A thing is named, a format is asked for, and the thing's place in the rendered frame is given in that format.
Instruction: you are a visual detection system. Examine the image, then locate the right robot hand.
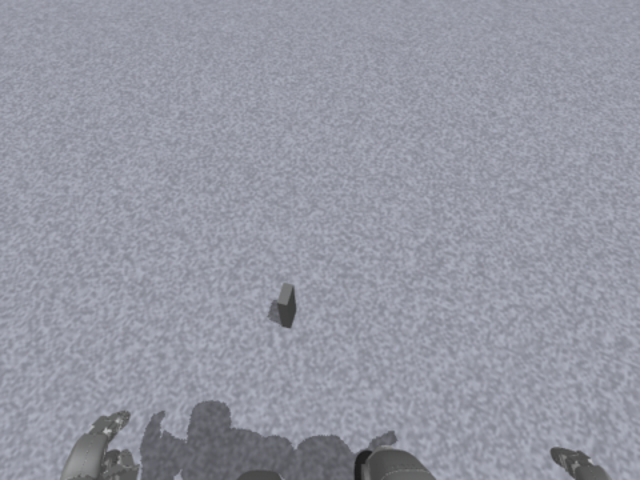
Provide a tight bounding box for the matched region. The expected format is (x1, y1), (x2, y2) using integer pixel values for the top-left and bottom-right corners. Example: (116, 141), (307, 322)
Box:
(550, 447), (612, 480)

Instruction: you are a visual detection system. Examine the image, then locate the left robot hand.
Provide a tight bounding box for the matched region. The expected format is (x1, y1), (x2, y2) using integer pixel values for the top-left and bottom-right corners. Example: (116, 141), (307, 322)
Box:
(60, 411), (140, 480)

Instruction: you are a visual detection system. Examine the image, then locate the carton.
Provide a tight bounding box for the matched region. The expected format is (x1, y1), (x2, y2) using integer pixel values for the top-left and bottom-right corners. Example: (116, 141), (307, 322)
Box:
(277, 283), (296, 329)

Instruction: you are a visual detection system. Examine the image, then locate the right robot foot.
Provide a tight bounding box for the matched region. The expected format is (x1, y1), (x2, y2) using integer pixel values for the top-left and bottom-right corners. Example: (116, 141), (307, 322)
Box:
(354, 451), (372, 480)

